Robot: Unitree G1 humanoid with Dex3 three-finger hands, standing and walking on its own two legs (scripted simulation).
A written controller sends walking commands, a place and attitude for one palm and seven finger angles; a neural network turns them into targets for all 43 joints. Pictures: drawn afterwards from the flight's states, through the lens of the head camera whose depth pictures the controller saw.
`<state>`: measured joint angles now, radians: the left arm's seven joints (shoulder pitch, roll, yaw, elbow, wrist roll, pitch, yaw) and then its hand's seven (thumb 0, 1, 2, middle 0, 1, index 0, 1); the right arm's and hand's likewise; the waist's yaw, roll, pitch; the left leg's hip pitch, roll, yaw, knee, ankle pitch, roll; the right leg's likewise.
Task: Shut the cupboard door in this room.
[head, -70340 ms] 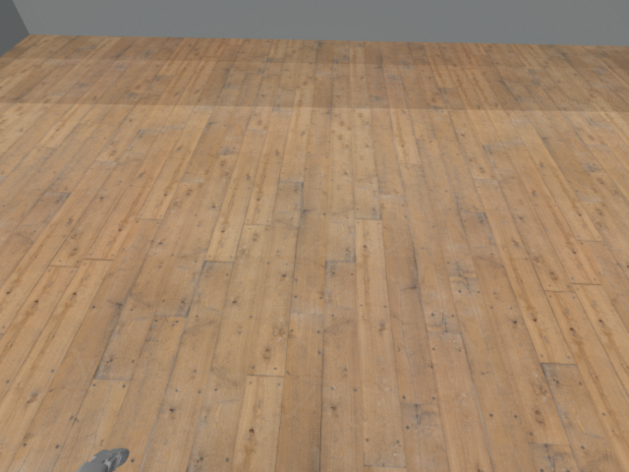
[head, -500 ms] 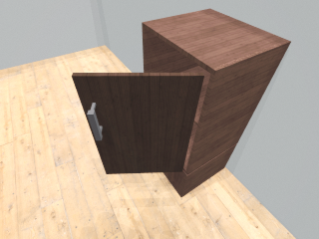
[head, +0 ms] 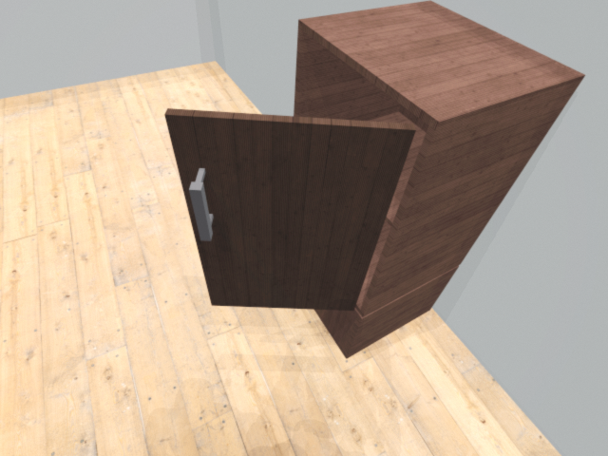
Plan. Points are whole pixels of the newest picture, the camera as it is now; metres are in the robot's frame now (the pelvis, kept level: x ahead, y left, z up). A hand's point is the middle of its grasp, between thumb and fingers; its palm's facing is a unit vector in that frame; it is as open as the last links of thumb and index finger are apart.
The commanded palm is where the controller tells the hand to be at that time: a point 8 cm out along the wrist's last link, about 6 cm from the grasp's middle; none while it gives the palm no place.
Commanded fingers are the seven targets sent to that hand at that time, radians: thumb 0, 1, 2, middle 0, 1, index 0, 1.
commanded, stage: come to a stop and stand still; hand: left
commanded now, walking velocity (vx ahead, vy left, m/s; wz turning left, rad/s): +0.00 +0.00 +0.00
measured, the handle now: (203, 205) +0.52 +0.22 -0.02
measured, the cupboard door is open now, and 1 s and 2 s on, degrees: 59 59 59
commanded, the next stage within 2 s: look again from close up in 0.32 s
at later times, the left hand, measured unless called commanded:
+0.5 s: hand out of the picture -0.02 +0.17 -0.18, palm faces +0.02 -0.99 -0.17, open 7.3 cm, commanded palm none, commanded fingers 0.00 0.90 0.90 -0.20 -0.30 -0.20 -0.30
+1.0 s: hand out of the picture +0.04 +0.19 -0.18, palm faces +0.00 -0.98 -0.21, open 7.3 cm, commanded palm none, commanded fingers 0.00 0.90 0.90 -0.20 -0.30 -0.20 -0.30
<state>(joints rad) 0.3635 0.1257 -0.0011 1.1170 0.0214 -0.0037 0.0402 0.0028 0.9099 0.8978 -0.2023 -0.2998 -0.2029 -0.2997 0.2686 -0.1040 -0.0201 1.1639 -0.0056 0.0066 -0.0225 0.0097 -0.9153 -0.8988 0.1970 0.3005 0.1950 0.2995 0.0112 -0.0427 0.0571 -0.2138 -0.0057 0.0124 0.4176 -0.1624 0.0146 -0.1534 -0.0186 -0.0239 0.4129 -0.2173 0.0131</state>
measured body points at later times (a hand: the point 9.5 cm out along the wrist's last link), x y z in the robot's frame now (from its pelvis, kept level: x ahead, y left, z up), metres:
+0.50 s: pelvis +0.00 +0.01 -0.01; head +0.01 +0.02 +0.44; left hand -0.02 +0.22 -0.17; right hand -0.01 -0.20 -0.16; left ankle +0.04 +0.11 -0.74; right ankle +0.01 -0.13 -0.74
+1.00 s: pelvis +0.02 +0.01 +0.00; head +0.03 +0.01 +0.45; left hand +0.04 +0.24 -0.16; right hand +0.05 -0.22 -0.16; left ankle +0.04 +0.11 -0.74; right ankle +0.01 -0.13 -0.74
